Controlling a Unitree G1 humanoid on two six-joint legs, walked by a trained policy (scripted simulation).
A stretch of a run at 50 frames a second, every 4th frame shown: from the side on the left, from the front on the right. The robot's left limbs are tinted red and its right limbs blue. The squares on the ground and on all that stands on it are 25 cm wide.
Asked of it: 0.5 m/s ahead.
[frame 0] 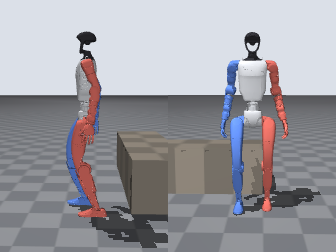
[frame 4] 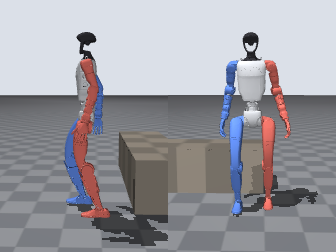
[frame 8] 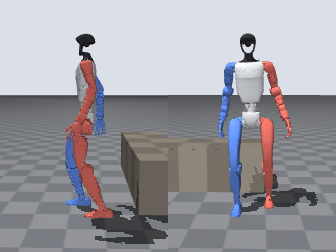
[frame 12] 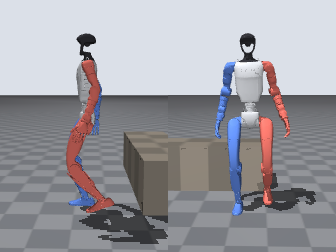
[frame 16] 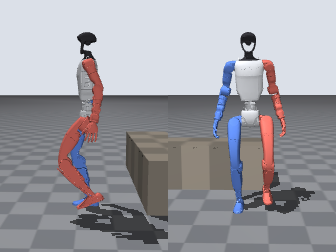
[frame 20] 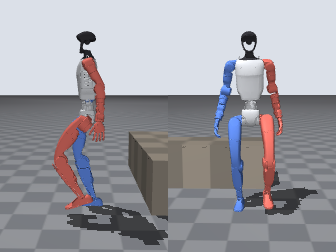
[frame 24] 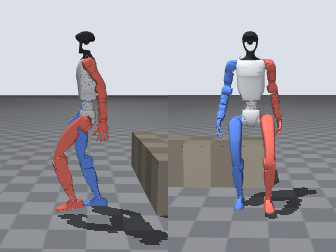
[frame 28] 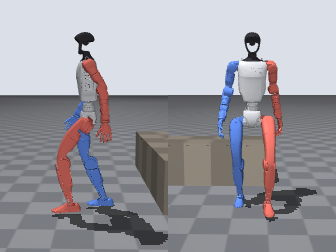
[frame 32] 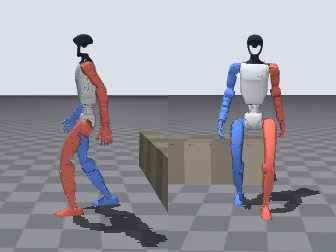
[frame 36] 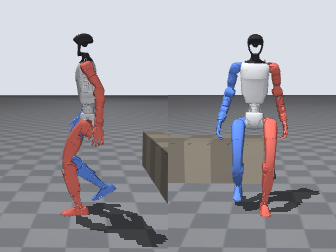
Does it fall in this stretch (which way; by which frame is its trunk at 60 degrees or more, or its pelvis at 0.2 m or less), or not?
no
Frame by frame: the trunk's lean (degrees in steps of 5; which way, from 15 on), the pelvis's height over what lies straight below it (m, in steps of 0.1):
0: 0, 0.8
4: 0, 0.8
8: 5, 0.8
12: 0, 0.8
16: 0, 0.8
20: 0, 0.8
24: 0, 0.8
28: 5, 0.8
32: 5, 0.8
36: 5, 0.8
